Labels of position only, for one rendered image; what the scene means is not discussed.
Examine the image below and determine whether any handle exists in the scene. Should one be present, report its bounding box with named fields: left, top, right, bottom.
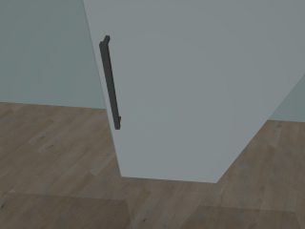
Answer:
left=99, top=35, right=121, bottom=130

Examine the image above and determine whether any fridge door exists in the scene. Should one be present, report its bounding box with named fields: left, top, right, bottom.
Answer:
left=83, top=0, right=305, bottom=183

